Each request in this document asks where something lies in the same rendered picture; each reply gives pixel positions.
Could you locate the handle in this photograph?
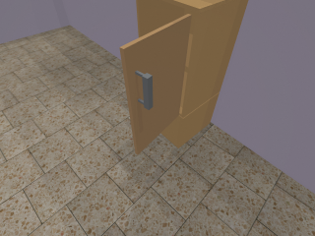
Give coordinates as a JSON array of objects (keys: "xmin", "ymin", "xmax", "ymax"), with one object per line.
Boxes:
[{"xmin": 135, "ymin": 70, "xmax": 154, "ymax": 110}]

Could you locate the cupboard door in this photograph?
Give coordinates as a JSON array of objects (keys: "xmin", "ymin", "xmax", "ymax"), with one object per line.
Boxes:
[{"xmin": 119, "ymin": 14, "xmax": 192, "ymax": 155}]

